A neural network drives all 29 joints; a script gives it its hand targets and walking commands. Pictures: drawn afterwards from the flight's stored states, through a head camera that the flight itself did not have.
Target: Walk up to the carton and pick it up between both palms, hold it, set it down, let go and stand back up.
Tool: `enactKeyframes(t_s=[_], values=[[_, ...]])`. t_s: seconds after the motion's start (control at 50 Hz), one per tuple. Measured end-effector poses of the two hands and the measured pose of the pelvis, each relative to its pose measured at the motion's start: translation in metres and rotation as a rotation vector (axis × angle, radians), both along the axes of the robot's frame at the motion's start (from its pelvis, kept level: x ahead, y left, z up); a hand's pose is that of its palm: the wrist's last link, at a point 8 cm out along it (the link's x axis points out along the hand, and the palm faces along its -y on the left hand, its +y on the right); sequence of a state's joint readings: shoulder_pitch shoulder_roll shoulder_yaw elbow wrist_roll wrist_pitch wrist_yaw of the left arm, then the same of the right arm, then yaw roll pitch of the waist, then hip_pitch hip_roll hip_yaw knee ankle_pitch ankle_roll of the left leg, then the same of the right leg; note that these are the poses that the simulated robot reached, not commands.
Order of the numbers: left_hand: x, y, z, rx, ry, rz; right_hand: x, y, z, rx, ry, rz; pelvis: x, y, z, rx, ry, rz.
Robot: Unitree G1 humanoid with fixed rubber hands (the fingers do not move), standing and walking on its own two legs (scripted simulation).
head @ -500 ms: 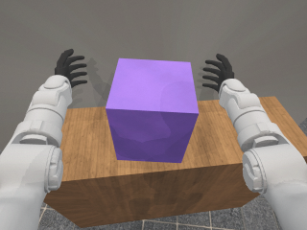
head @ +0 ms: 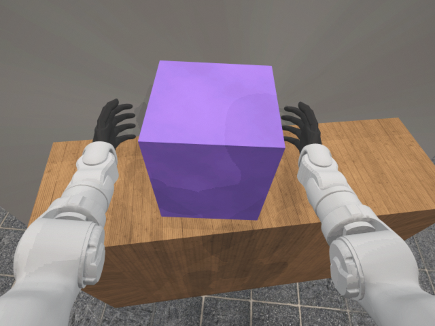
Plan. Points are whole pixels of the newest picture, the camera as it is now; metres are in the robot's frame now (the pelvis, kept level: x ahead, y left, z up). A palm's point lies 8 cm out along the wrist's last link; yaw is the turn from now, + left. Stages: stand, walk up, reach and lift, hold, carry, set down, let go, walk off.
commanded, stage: reach and lift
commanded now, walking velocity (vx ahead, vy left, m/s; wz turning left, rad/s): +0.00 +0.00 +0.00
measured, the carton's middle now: (212, 146) +0.47 +0.01 +0.05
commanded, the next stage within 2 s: none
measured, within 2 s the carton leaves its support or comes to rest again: neither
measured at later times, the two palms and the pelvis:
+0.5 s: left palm (128, 140) +0.46 +0.17 +0.09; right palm (293, 144) +0.44 -0.15 +0.08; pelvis -0.01 +0.01 +0.00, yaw -1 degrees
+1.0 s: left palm (130, 144) +0.45 +0.16 +0.08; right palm (291, 152) +0.43 -0.14 +0.08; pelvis +0.02 +0.02 +0.02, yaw -3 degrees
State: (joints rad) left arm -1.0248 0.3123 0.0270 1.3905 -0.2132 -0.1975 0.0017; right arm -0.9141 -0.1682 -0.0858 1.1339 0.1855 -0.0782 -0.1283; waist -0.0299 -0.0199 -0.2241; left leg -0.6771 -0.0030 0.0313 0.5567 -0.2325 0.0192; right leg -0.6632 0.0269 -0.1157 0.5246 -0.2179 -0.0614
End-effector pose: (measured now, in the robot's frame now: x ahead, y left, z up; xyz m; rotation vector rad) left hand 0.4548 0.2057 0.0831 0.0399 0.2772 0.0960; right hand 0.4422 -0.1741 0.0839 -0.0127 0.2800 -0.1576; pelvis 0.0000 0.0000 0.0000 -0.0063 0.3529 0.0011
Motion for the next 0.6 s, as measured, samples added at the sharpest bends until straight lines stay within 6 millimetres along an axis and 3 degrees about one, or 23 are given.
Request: enactKeyframes(t_s=[0.3,0.52,0.6], values=[[0.002,-0.004,-0.004,-0.005,-0.021,-0.009,0.003,0.015,-0.001,0.016,-0.016,0.023,-0.005,0.003,-0.004,-0.006,0.033,-0.006],[0.002,-0.045,0.002,-0.005,-0.031,-0.074,0.001,0.028,-0.003,0.035,-0.027,0.010,-0.009,0.009,0.000,-0.012,0.002,-0.020],[0.002,-0.047,0.001,-0.024,-0.030,-0.049,-0.003,0.028,-0.003,0.021,-0.031,-0.007,-0.010,0.009,0.003,0.000,-0.013,-0.029]])
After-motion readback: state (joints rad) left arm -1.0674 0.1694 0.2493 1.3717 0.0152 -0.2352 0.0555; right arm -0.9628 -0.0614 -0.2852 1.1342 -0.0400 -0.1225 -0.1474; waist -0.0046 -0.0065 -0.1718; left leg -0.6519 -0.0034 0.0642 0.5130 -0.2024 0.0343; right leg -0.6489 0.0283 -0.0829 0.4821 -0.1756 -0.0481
